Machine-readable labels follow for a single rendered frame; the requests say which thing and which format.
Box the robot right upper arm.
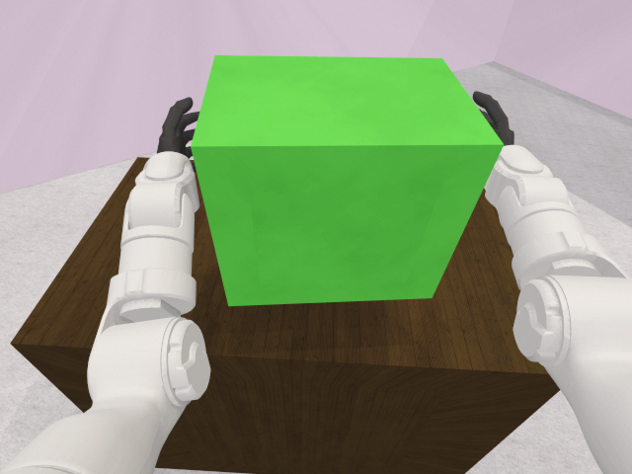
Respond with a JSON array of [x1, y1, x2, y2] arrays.
[[513, 275, 632, 474]]

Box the robot left upper arm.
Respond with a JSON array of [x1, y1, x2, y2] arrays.
[[0, 317, 210, 474]]

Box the pedestal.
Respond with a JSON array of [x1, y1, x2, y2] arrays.
[[10, 157, 560, 474]]

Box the robot right forearm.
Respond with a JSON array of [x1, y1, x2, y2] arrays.
[[484, 145, 632, 291]]

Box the robot left forearm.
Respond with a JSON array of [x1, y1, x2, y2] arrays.
[[87, 151, 199, 401]]

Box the left robot hand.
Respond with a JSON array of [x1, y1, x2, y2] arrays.
[[157, 97, 199, 172]]

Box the right robot hand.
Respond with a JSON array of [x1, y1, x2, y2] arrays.
[[473, 91, 514, 146]]

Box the carton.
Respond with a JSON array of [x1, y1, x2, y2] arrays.
[[191, 55, 504, 306]]

